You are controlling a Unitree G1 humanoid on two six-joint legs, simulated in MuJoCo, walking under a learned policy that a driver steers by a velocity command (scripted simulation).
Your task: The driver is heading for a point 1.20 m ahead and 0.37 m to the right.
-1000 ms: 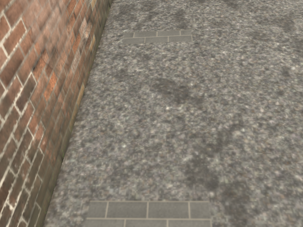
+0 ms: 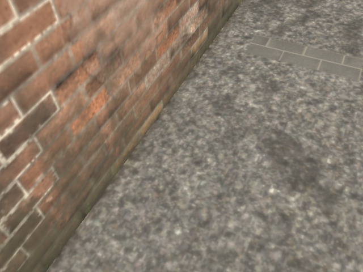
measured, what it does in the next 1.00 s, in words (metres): walks ahead, turning right: left foot, then right foot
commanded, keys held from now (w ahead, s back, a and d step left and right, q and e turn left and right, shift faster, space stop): w+e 0.80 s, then w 0.20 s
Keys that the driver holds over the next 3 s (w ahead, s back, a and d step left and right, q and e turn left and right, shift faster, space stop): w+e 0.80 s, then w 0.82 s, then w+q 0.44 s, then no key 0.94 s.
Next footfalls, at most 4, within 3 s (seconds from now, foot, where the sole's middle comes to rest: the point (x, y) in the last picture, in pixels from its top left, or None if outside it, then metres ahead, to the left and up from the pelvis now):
0.24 left None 0.24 0.11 -0.78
0.72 right None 0.44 -0.19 -0.78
1.30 left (247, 195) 0.80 -0.20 -0.78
1.84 right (312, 162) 0.96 -0.50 -0.78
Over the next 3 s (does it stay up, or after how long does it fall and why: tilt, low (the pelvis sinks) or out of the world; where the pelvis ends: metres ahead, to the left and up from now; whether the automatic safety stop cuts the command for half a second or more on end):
stays up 1.12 -0.45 0.00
